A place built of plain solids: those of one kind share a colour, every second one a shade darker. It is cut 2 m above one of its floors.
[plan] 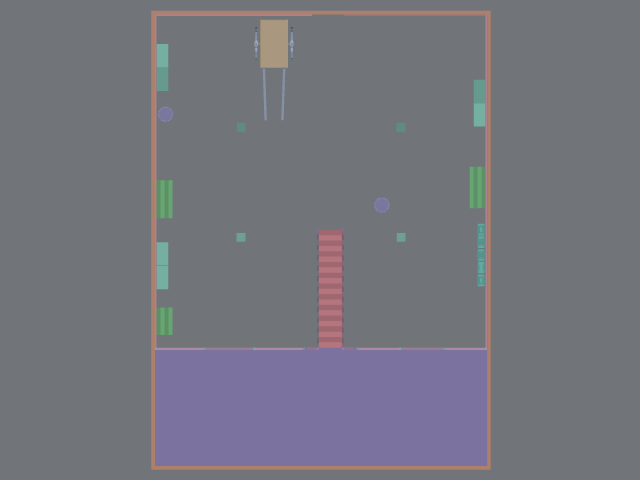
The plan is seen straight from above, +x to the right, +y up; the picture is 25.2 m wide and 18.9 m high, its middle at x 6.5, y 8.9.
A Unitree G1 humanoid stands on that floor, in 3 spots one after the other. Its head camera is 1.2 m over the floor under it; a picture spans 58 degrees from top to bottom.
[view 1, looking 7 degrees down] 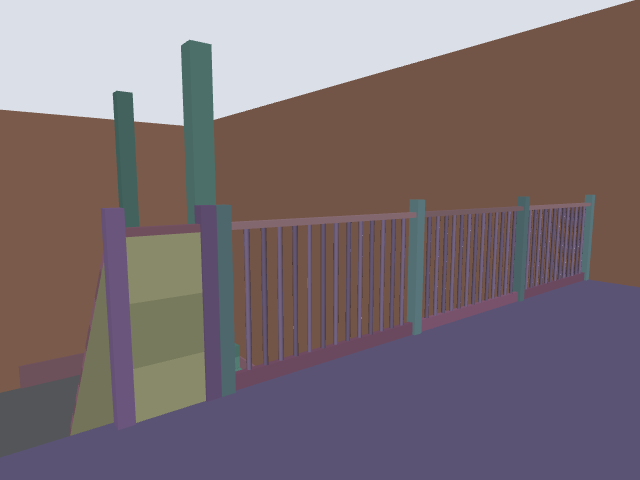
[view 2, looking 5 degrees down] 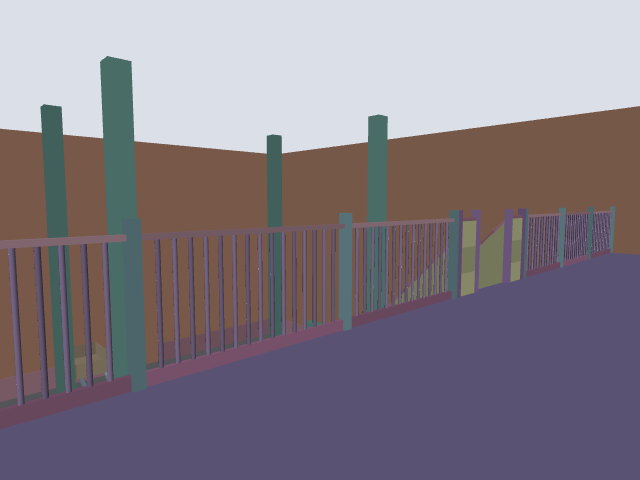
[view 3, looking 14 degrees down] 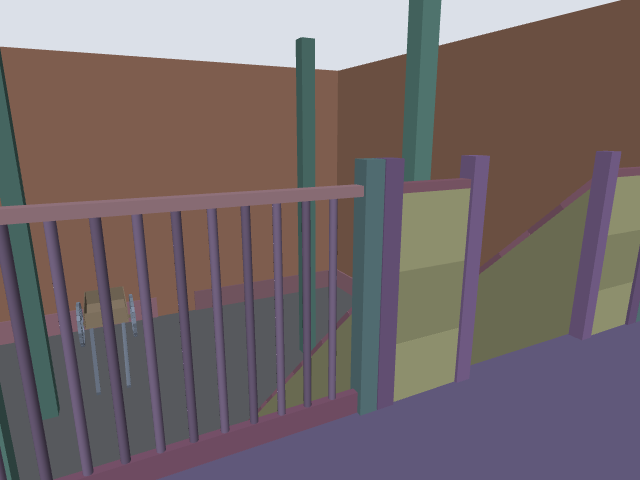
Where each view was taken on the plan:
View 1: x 6.91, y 2.36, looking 52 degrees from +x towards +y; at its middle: wall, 10.10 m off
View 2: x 1.00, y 1.83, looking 47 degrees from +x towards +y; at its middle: wall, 17.78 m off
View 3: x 4.91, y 3.18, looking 63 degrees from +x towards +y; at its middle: wall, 16.89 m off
